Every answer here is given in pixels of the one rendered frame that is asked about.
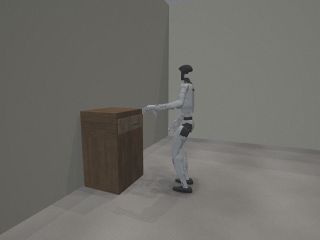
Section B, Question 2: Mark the robot right forearm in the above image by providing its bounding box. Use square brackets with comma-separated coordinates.
[177, 112, 186, 122]

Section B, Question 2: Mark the cabinet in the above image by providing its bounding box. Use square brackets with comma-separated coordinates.
[80, 107, 144, 195]

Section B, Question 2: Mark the robot right hand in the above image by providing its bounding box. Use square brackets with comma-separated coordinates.
[168, 119, 180, 134]

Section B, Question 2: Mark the robot left hand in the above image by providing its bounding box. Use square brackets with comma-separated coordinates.
[142, 105, 158, 119]

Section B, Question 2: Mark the robot left upper arm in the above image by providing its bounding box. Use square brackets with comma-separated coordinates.
[176, 83, 189, 109]

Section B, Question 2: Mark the robot head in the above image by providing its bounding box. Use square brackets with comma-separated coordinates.
[179, 64, 193, 84]

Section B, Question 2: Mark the handle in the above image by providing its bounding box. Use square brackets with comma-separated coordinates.
[129, 122, 139, 126]

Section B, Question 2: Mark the left robot thigh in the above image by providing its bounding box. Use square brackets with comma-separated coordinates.
[172, 124, 190, 162]

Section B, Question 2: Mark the robot left forearm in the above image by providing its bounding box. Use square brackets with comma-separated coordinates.
[154, 100, 181, 111]

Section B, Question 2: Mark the drawer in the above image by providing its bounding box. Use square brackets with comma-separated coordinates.
[117, 114, 142, 134]

